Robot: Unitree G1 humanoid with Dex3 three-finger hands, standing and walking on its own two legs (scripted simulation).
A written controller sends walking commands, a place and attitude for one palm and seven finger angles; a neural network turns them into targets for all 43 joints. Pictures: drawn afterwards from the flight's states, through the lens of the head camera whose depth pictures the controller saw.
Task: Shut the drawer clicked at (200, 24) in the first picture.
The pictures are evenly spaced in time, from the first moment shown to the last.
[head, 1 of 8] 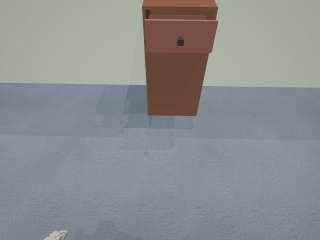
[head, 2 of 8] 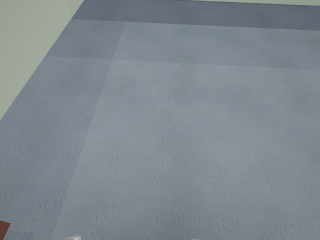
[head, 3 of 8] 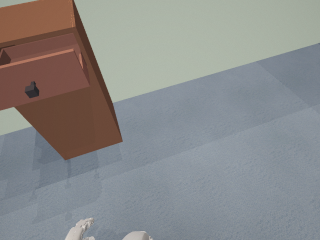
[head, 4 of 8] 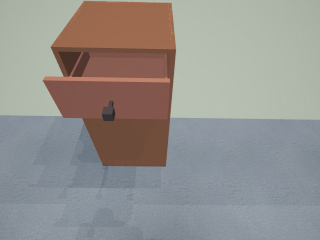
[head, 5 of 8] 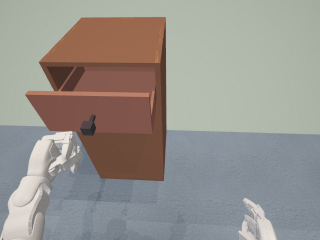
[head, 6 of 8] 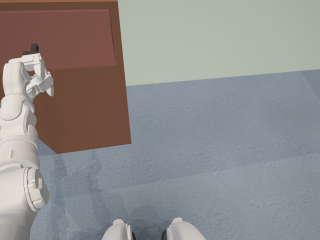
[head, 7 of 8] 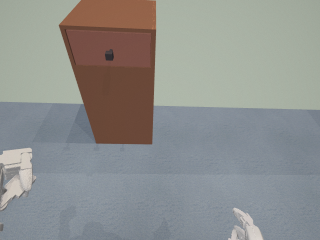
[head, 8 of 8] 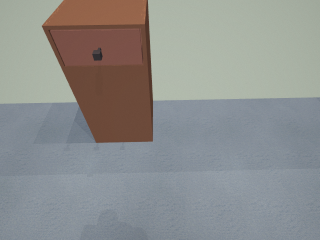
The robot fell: no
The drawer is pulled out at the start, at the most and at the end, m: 0.16 0.16 0.00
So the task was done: yes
